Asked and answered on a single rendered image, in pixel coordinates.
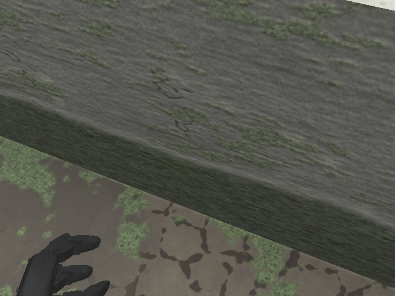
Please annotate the left robot hand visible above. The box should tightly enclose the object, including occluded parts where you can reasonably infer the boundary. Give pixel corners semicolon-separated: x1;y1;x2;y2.
16;233;110;296

